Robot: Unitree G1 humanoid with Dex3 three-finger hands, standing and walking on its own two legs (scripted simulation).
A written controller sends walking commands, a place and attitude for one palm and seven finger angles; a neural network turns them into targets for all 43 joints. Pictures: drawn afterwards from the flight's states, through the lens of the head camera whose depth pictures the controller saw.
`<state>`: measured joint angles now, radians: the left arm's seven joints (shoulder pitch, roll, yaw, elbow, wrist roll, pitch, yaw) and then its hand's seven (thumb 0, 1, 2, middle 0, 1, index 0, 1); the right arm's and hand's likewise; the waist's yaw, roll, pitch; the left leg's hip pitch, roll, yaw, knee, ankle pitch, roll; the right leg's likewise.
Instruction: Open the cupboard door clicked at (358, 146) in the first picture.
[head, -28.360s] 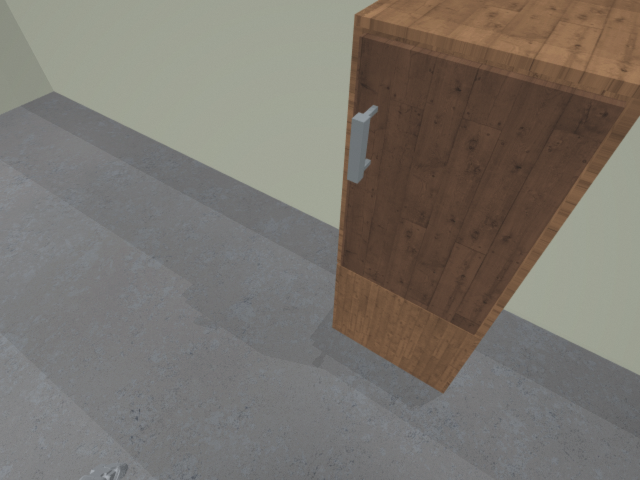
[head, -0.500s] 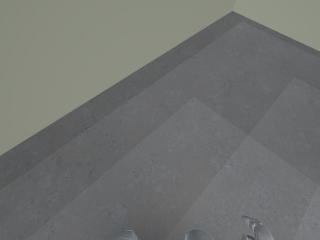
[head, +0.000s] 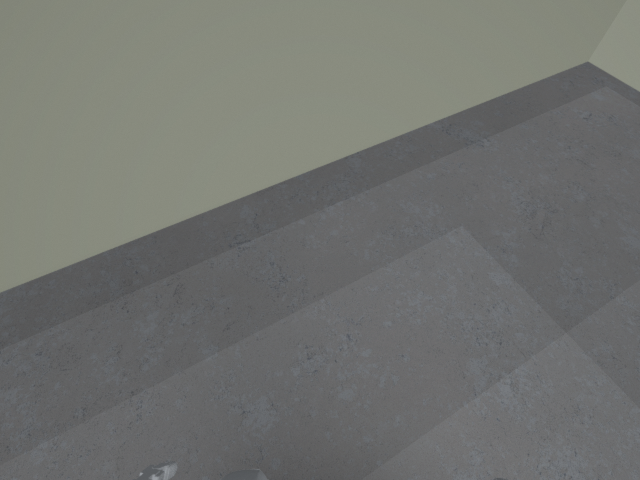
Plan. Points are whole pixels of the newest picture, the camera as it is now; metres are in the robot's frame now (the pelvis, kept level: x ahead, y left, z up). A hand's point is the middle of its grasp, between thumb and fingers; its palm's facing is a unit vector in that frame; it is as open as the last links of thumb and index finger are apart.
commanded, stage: turn to face it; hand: left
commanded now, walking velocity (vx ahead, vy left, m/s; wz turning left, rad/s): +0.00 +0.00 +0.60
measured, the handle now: out of the picture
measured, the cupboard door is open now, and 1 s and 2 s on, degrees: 50 50 50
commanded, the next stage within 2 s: none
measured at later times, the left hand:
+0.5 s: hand out of the picture +0.03 +0.18 -0.15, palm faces +0.30 -0.92 -0.25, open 7.4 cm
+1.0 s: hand out of the picture +0.01 +0.20 -0.15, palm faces +0.57 -0.77 -0.29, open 7.4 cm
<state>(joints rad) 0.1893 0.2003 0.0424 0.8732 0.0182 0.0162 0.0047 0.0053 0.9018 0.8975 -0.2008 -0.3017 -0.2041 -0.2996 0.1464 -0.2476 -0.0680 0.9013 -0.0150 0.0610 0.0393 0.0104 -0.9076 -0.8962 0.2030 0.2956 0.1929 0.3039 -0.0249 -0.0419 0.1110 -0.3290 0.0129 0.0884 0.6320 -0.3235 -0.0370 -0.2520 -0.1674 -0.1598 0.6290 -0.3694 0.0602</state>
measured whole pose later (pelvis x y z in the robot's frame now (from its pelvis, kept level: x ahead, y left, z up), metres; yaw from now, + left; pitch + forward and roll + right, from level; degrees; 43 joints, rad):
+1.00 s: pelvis +0.04 -0.04 +0.00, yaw +36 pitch +2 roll +0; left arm 0.13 0.24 0.07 0.84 0.02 0.02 0.01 0.01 0.91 0.90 -0.20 -0.30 -0.20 -0.30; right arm 0.19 -0.23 -0.08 0.92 -0.02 0.07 0.02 0.01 -0.90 -0.90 0.21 0.30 0.20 0.30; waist -0.02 0.02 0.08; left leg -0.41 -0.04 -0.12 0.70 -0.38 -0.02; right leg -0.29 -0.04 -0.01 0.56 -0.33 0.02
